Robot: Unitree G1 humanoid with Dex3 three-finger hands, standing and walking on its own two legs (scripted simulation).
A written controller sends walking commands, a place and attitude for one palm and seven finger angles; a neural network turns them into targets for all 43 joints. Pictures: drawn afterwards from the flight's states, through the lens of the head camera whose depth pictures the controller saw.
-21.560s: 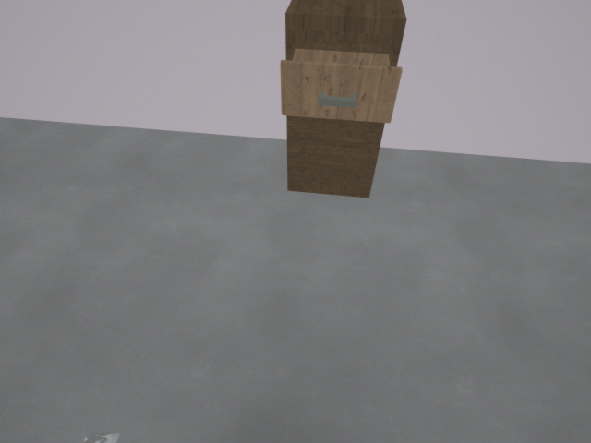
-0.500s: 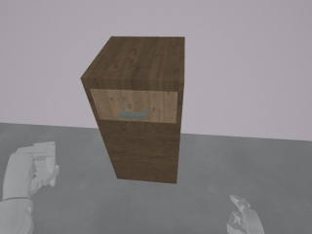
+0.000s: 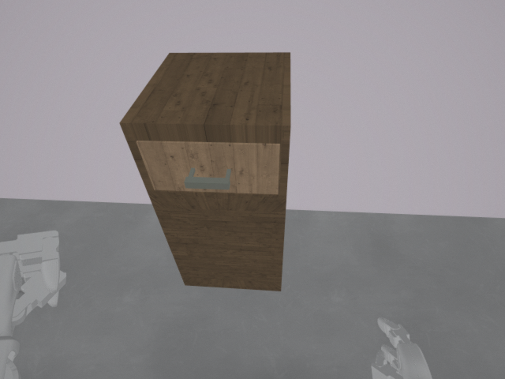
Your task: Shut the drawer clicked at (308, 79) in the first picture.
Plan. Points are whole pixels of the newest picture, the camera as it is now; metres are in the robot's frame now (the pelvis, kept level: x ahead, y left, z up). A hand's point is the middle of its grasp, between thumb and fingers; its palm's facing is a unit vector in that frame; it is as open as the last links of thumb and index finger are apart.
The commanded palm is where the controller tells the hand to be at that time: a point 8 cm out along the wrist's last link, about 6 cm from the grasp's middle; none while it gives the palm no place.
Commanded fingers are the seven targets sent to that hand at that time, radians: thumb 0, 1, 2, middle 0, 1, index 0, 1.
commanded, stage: step back with the hand held close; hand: left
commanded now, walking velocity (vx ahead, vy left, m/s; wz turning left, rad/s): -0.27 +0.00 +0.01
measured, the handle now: (208, 177) +0.62 +0.18 -0.08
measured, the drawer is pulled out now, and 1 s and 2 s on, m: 0.00 0.00 0.00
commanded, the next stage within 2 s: stop stepping back and stand still in 1.20 s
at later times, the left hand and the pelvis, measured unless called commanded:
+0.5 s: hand (9, 332) +0.13 +0.27 +0.16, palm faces +0.33 -0.79 -0.51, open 3.2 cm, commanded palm +0.07 +0.31 +0.17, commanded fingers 0.00 0.90 0.90 -1.40 -1.60 -1.40 -1.60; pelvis -0.06 +0.03 -0.01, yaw +0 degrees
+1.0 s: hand out of the picture +0.06 +0.29 +0.16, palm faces +0.38 -0.78 -0.50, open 3.2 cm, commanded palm -0.02 +0.32 +0.17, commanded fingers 0.00 0.90 0.90 -1.40 -1.60 -1.40 -1.60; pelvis -0.14 +0.03 -0.01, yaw +4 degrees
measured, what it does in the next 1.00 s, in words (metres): walks backwards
